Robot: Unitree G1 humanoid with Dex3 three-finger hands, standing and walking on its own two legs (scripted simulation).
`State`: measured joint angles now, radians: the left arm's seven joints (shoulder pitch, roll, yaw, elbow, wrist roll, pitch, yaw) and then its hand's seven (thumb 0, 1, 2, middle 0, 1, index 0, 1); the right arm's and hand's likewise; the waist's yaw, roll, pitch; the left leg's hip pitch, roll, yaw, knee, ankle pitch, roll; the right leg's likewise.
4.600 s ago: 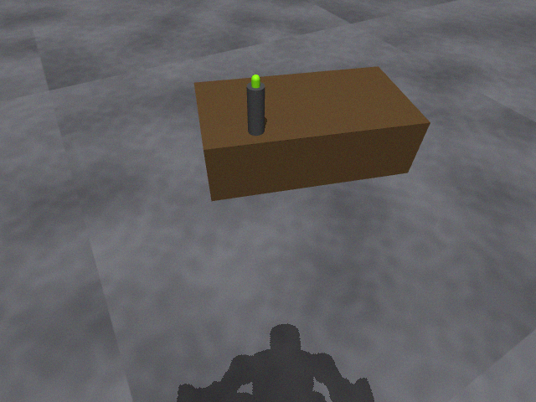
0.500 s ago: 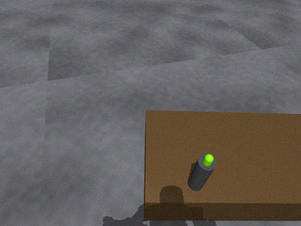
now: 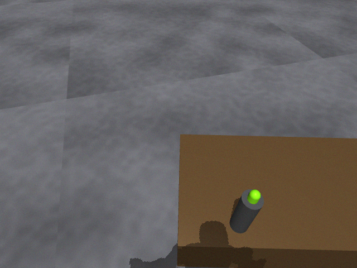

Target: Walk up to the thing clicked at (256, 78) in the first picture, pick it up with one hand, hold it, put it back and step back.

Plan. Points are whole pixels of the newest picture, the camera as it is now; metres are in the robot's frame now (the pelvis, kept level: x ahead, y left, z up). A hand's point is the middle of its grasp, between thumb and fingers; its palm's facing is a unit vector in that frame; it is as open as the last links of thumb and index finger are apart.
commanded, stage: walk up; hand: right
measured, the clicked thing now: (246, 210) +0.41 -0.25 -0.32
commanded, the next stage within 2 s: stand in 0.60 s
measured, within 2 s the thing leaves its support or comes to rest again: neither
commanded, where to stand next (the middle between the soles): +0.03 -0.01 m, yaw -4 degrees
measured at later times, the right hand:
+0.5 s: hand out of the picture +0.07 -0.25 -0.16, palm faces -0.02 +0.94 -0.33, open 7.4 cm
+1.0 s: hand out of the picture +0.08 -0.26 -0.16, palm faces -0.04 +0.94 -0.33, open 7.4 cm
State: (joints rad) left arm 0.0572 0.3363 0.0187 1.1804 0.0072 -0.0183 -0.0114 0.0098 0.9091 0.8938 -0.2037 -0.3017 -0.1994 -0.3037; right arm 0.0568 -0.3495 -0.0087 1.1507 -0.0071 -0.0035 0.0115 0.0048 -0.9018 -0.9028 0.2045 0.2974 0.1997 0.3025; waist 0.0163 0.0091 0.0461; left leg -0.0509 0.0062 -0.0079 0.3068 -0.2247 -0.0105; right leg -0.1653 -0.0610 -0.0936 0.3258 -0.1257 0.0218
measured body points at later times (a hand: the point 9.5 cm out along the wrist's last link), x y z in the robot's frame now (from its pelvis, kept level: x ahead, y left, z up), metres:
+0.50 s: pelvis +0.00 +0.00 +0.00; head +0.00 +0.00 +0.45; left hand +0.09 +0.30 -0.13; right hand +0.07 -0.30 -0.14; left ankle -0.04 +0.13 -0.75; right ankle +0.03 -0.13 -0.75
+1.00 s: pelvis +0.00 -0.01 +0.00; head +0.00 -0.01 +0.45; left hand +0.07 +0.29 -0.13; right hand +0.08 -0.31 -0.13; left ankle -0.04 +0.13 -0.75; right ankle +0.03 -0.13 -0.75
